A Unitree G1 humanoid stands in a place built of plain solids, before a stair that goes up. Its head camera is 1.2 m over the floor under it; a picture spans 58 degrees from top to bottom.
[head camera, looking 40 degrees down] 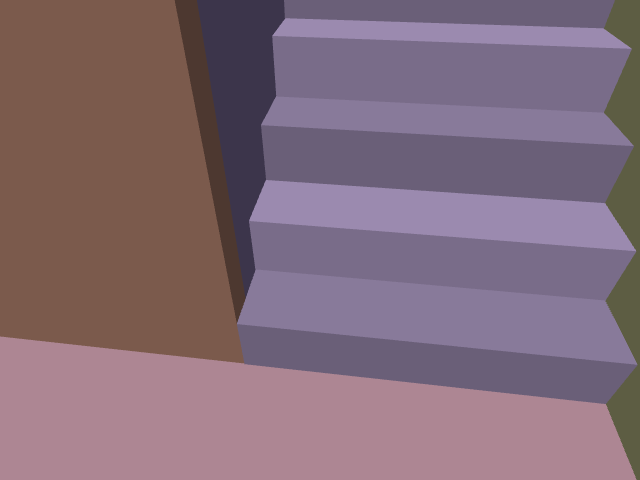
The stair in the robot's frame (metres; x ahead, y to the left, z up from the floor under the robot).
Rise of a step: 0.20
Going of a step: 0.23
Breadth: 1.10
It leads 7 degrees to the right of straight ahead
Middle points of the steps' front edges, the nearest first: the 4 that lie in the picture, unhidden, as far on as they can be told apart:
0.74 -0.30 0.20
0.97 -0.33 0.40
1.20 -0.36 0.61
1.43 -0.39 0.81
